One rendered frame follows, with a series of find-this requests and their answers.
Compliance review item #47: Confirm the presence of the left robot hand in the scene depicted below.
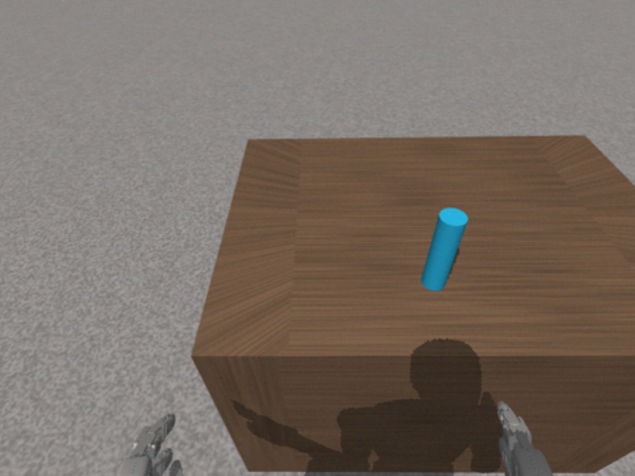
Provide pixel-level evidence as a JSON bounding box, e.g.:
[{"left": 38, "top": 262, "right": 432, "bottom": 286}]
[{"left": 116, "top": 414, "right": 183, "bottom": 476}]

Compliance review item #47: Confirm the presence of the right robot hand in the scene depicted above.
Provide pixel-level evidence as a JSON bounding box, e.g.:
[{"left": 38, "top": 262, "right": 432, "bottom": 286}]
[{"left": 497, "top": 402, "right": 554, "bottom": 476}]

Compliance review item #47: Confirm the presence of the can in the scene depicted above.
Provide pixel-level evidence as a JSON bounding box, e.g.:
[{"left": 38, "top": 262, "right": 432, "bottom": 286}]
[{"left": 421, "top": 208, "right": 468, "bottom": 291}]

